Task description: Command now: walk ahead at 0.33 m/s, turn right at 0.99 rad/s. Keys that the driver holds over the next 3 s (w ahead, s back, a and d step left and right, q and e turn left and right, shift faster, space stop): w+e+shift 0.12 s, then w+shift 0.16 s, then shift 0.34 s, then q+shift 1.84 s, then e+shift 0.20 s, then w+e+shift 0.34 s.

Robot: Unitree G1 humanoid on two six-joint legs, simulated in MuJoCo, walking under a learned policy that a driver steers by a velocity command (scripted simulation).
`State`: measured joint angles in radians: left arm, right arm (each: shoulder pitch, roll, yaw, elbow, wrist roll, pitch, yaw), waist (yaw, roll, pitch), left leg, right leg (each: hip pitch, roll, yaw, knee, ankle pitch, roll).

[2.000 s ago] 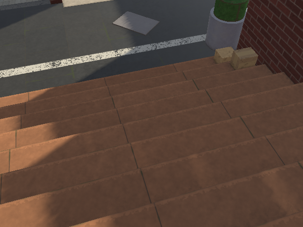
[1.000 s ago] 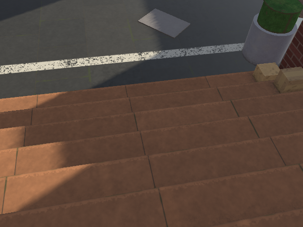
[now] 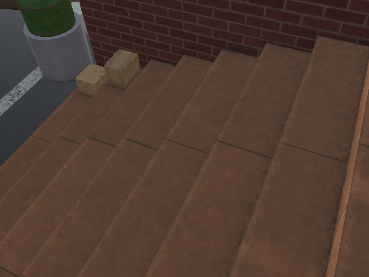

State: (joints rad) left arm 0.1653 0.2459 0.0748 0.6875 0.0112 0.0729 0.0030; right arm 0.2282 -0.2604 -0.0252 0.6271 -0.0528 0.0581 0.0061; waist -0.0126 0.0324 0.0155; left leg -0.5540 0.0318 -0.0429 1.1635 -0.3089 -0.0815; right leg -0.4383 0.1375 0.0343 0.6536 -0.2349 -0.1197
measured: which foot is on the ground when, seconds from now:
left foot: up 0.00-0.30, down 0.32-0.68, up 0.70-1.00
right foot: down 0.00-0.32, up 0.34-0.66, down 0.68-1.00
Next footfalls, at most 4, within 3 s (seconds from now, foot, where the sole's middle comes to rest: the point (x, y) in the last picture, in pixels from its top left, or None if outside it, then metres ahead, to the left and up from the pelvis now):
0.32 left None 0.07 0.19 -0.88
0.68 right None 0.26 -0.05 -0.75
1.28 left None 0.30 0.17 -0.88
1.78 right None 0.31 -0.09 -0.75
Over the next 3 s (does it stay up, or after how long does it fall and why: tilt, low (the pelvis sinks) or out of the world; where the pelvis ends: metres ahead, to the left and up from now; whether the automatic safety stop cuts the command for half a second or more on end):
stays up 0.22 -0.07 0.01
